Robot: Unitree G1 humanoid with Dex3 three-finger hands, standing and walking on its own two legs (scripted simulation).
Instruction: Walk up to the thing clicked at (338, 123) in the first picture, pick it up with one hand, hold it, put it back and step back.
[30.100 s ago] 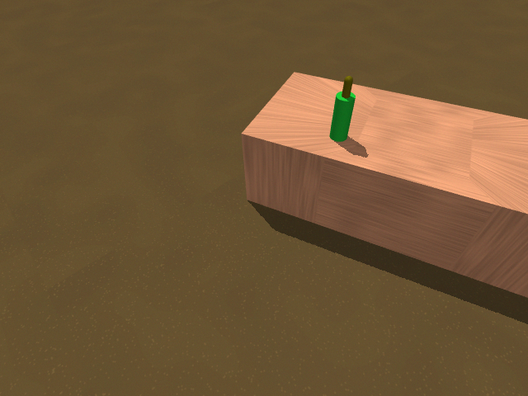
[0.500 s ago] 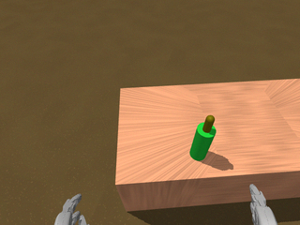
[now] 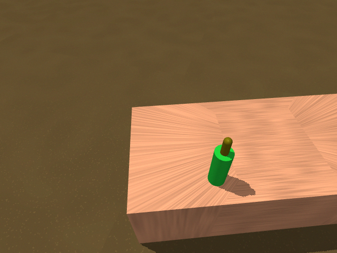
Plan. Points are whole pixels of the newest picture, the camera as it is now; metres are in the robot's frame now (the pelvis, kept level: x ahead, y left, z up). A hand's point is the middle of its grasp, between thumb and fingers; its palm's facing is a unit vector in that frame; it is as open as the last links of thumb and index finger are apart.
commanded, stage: stand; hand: right
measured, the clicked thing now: (221, 161) +0.49 -0.17 -0.20
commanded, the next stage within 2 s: none
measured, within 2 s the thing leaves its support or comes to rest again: neither
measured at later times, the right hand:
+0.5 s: hand out of the picture +0.04 -0.24 -0.13, palm faces +0.01 +0.93 -0.36, open 7.4 cm
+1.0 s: hand out of the picture +0.06 -0.24 -0.13, palm faces +0.00 +0.94 -0.35, open 7.4 cm
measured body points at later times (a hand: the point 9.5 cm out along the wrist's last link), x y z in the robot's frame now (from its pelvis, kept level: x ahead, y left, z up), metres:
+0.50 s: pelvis -0.01 +0.01 +0.03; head -0.02 +0.02 +0.48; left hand +0.05 +0.30 -0.11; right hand +0.04 -0.29 -0.10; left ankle +0.01 +0.14 -0.71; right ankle +0.01 -0.13 -0.71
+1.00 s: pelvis +0.00 +0.01 +0.03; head +0.01 +0.02 +0.48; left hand +0.07 +0.30 -0.11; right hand +0.06 -0.29 -0.10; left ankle +0.01 +0.14 -0.71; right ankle +0.01 -0.13 -0.71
